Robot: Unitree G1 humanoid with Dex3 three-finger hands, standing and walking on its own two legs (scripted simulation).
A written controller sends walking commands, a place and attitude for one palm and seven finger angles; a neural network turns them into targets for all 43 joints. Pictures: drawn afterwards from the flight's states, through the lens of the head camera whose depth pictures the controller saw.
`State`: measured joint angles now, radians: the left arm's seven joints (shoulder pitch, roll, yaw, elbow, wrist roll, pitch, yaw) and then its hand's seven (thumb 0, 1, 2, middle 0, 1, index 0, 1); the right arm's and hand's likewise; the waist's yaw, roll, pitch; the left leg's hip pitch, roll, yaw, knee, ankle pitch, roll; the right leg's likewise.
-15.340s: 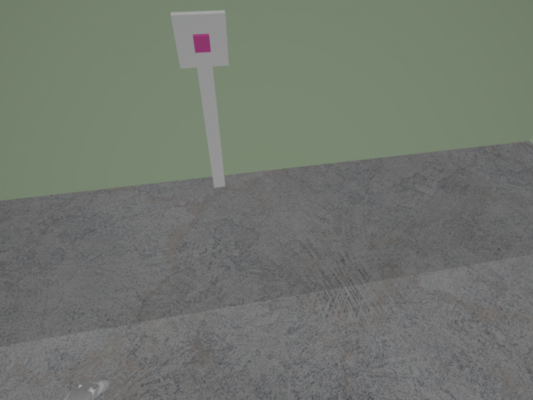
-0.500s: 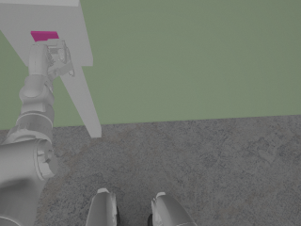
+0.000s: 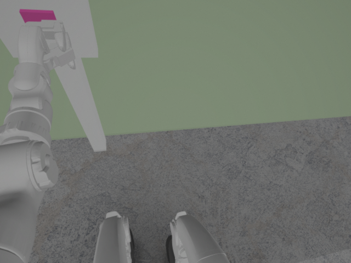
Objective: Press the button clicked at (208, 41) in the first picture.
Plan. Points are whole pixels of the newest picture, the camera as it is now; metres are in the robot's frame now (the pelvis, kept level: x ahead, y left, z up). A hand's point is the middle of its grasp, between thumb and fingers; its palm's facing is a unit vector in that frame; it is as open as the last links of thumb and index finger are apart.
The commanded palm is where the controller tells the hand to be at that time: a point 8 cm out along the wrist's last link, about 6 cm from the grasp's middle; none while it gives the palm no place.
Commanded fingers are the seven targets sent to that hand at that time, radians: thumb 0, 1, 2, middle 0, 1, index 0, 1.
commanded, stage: pull the fist back off the button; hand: left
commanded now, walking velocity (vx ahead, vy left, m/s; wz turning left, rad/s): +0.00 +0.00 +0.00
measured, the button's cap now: (42, 21) +0.60 +0.20 +0.13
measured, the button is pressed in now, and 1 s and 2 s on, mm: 10 0 0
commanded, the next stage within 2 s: draw the hand back to the body in 0.98 s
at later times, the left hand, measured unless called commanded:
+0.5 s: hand (70, 55) +0.54 +0.15 +0.10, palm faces +0.04 -1.00 -0.03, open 3.1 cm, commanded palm +0.51 +0.20 +0.10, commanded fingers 0.00 0.90 0.90 -1.30 -1.50 -1.30 -1.50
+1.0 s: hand (72, 85) +0.47 +0.15 +0.09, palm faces +0.03 -1.00 -0.03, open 3.1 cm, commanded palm +0.45 +0.21 +0.10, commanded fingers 0.00 0.90 0.90 -1.30 -1.50 -1.30 -1.50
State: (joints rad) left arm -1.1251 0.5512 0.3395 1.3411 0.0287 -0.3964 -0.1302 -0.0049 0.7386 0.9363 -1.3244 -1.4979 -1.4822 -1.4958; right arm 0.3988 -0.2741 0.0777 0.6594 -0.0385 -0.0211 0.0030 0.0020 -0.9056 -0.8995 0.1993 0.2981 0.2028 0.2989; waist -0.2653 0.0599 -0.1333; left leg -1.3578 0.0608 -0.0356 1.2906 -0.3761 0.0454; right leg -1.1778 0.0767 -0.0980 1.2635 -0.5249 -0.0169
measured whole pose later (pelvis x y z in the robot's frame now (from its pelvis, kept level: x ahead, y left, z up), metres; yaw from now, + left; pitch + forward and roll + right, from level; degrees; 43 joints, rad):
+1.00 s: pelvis +0.07 -0.03 +0.05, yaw +2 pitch +20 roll -2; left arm -0.44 0.26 0.20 0.76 -0.16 -0.44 -0.16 0.01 0.90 0.90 -1.30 -1.50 -1.30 -1.50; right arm 0.26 -0.26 0.00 0.60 0.01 0.05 0.02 0.00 -0.91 -0.90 0.20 0.30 0.20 0.30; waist -0.07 0.03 -0.17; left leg -1.01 0.03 -0.02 1.12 -0.45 0.00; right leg -0.85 0.07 -0.06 1.11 -0.59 -0.05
